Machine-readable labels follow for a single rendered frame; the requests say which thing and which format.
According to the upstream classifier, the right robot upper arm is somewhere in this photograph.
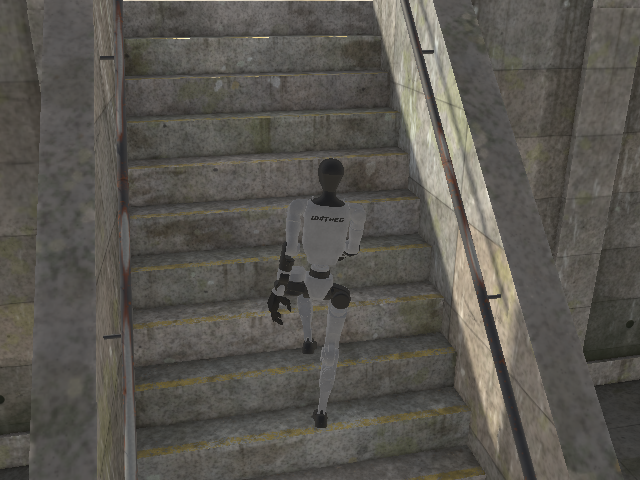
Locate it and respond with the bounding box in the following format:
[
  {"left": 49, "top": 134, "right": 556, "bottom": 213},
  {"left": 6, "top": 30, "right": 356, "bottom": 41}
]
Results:
[{"left": 344, "top": 203, "right": 366, "bottom": 254}]

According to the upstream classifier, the left robot forearm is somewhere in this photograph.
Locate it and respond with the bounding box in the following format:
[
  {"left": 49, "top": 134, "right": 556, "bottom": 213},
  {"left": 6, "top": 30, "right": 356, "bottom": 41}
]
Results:
[{"left": 272, "top": 241, "right": 295, "bottom": 296}]

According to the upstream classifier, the robot right thigh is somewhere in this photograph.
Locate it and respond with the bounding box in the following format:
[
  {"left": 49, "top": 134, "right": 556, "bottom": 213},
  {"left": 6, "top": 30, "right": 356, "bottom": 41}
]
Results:
[{"left": 320, "top": 283, "right": 351, "bottom": 366}]

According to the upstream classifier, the robot left hand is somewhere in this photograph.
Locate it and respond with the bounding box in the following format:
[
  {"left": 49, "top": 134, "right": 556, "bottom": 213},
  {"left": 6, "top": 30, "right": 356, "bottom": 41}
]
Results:
[{"left": 267, "top": 291, "right": 291, "bottom": 325}]

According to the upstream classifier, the left robot upper arm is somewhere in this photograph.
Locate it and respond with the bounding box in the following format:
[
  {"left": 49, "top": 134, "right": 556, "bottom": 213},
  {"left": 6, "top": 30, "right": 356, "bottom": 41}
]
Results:
[{"left": 285, "top": 199, "right": 308, "bottom": 256}]

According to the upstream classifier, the right robot foot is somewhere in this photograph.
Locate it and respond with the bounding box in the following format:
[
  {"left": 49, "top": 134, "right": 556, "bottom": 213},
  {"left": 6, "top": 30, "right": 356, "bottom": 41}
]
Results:
[{"left": 313, "top": 409, "right": 328, "bottom": 428}]

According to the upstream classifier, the right robot forearm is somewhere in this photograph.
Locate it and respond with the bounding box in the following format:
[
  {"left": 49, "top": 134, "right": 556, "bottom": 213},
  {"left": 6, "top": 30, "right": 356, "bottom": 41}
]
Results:
[{"left": 340, "top": 245, "right": 360, "bottom": 257}]

